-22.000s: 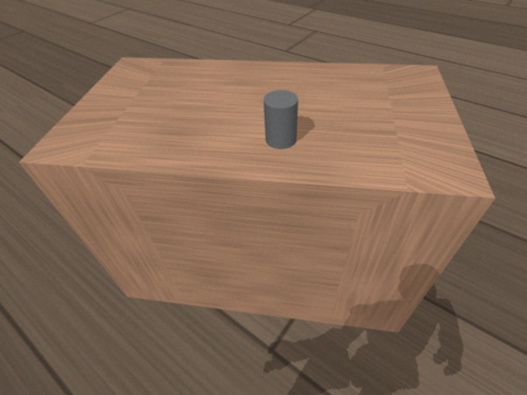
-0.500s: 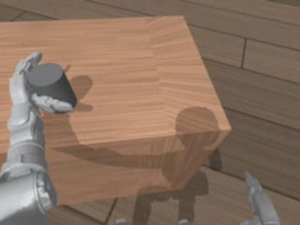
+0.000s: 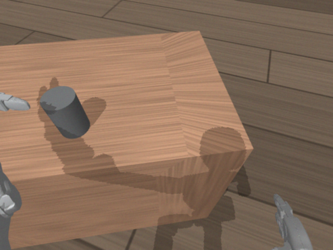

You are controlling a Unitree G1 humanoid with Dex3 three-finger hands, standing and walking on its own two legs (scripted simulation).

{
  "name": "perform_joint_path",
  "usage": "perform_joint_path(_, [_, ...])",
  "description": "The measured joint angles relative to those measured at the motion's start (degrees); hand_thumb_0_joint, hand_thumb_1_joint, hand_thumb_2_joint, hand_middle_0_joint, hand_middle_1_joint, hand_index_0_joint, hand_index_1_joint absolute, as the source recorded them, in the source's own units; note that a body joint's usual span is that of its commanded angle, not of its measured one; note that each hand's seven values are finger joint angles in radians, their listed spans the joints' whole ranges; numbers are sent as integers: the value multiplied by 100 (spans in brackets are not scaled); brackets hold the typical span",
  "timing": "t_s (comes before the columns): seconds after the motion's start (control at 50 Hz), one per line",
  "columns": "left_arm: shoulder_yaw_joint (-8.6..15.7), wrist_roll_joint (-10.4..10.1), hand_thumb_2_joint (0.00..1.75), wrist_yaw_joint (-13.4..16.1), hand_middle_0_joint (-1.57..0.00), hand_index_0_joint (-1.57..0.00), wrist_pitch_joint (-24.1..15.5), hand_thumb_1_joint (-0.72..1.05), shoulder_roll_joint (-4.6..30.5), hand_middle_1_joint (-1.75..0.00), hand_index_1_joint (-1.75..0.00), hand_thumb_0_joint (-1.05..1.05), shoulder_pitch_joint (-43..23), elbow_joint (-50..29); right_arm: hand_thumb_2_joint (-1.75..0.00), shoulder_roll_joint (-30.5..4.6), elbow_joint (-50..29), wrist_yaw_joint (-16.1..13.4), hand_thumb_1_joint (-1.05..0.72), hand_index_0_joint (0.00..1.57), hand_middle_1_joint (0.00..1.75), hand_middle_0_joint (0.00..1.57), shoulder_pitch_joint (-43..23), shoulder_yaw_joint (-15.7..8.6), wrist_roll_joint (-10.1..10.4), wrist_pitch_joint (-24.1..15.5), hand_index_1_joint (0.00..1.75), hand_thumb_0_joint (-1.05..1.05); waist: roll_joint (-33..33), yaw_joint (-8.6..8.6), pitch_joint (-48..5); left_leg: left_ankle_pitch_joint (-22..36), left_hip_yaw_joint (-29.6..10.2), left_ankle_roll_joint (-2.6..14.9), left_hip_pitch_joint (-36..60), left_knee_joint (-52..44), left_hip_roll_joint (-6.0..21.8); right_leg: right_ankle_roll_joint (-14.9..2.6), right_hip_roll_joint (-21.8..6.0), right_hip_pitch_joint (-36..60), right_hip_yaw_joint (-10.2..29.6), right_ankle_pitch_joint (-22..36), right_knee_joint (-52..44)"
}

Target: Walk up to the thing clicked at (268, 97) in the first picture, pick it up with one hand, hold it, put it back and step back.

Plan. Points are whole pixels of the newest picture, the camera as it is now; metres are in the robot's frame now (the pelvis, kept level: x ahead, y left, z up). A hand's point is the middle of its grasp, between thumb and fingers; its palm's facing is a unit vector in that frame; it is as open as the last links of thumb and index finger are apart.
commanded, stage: sink last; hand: left
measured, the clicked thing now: (67, 113) +0.47 +0.24 +0.07
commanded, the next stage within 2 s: home in 1.10 s
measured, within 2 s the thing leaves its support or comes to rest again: neither
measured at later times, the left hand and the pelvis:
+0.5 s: hand out of the picture +0.33 +0.34 +0.12, palm faces +0.40 -0.83 -0.38, open 17.6 cm; pelvis +0.01 +0.01 +0.02, yaw +1 degrees
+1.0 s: hand out of the picture +0.16 +0.23 +0.19, palm faces +0.43 -0.77 -0.47, open 17.4 cm; pelvis -0.01 -0.03 +0.02, yaw +3 degrees
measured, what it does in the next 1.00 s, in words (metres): stands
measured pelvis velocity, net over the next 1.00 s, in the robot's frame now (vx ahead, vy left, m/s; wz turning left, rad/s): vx -0.01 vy -0.03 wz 0.05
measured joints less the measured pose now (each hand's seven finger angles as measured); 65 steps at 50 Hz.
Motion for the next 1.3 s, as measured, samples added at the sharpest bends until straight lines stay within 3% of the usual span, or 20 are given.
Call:
perform_joint_path(0.16, [300,418,2,383,-6,-8,415,-58,325,-5,-4,-2,618,1,-5,-111,81,107,55,6,6,6,169,-77,48,102,6,-1,-108,200,110,95,14,20,194,-235,-45,27,-42,209,4,105,-260])
perform_joint_path(0.3, [-144,397,3,812,-7,-7,374,-59,39,-4,-4,-2,1363,-875,-6,-186,703,84,52,5,6,6,14,-253,68,-178,6,-1,-154,483,13,115,-48,11,471,-385,-50,-13,-35,575,-63,187,-555])
perform_joint_path(0.42, [-424,189,3,944,-7,-6,387,-60,-830,-3,-4,-2,2990,-2714,-7,-79,801,151,50,5,6,6,80,-320,93,-315,6,-1,72,665,-61,133,-23,35,895,-587,-84,7,-68,1015,-49,234,-802])
perform_joint_path(0.56, [-544,-112,2,1171,-7,-7,309,-56,-1851,-3,-3,-2,5454,-5922,-6,65,654,54,51,6,6,6,221,-516,161,-218,6,-1,171,791,184,183,59,15,1464,-850,-133,31,-127,1478,21,207,-887])
perform_joint_path(0.64, [-541,-200,1,1357,-7,-7,152,-55,-2099,-3,-3,-2,6424,-7183,-5,25,673,-103,52,6,6,6,247,-690,155,-134,6,-1,137,928,337,231,44,-29,1708,-963,-145,-9,-135,1672,3,179,-876])
perform_joint_path(0.74, [-499,-230,1,1475,-6,-7,-82,-54,-2279,-4,-3,-2,7250,-8154,-5,-5,752,-201,52,5,6,6,211,-716,97,-134,5,-1,144,1083,428,307,-25,-91,1892,-1063,-153,-73,-136,1819,-68,152,-837])
perform_joint_path(0.84, [-752,-216,1,1372,-6,-7,-322,-54,-2538,-4,-3,-2,7977,-8902,-5,88,773,-181,52,5,6,6,154,-735,39,-207,6,-1,233,1131,446,389,-84,-137,2030,-1148,-173,-120,-151,1920,-127,136,-787])
perform_joint_path(0.9, [-809,-198,1,1270,-6,-7,-487,-54,-2512,-5,-4,-1,8317,-9176,-5,133,774,-172,52,5,6,6,169,-788,21,-250,6,-1,267,1139,458,441,-110,-167,2126,-1210,-176,-151,-152,1988,-154,133,-768])
perform_joint_path(0.96, [-685,-186,1,1229,-6,-7,-669,-53,-2387,-5,-4,-1,8371,-9164,-5,156,824,-197,52,5,6,6,210,-797,2,-262,6,-1,261,1153,507,514,-147,-197,2228,-1296,-177,-184,-149,2065,-192,146,-770])
perform_joint_path(1.08, [-392,-209,2,1222,-6,-7,-962,-55,-2423,-5,-4,-1,7930,-8531,-5,206,1083,-195,52,5,6,6,122,-702,-32,-347,6,-1,208,1143,699,671,-174,-225,2311,-1459,-141,-252,-108,2092,-217,240,-810])
perform_joint_path(1.2, [-455,-139,3,1200,-6,-7,-1160,-56,-2456,-5,-5,-1,7939,-8169,-5,155,1197,-175,51,5,6,6,101,-709,-60,-478,6,-1,133,1088,834,793,-154,-263,2414,-1643,-125,-272,-92,2157,-199,338,-939])
perform_joint_path(1.3, [-357,-124,4,1237,-7,-7,-1308,-57,-2337,-6,-5,-1,7930,-7631,-10,85,1358,-227,44,7,9,8,-7,-702,-62,-474,9,-1,93,1063,845,822,-146,-237,2488,-1735,-128,-247,-92,2250,-193,396,-1079])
